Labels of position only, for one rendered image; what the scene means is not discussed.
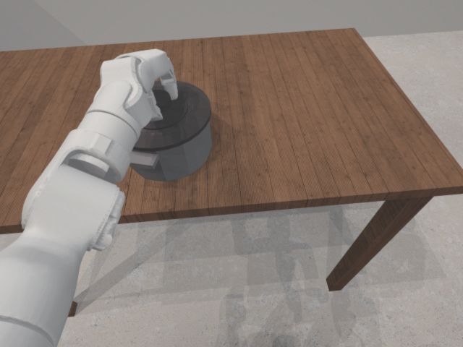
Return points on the robot left upper arm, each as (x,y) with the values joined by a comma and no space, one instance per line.
(75,213)

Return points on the left robot forearm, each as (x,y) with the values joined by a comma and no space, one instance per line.
(102,144)

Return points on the left robot hand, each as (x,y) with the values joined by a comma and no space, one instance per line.
(163,69)

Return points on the knob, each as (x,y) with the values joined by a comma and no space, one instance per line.
(163,99)

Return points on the lid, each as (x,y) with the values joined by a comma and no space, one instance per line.
(187,117)

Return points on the table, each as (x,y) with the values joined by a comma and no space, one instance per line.
(299,119)

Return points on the pot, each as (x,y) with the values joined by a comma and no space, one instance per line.
(174,163)

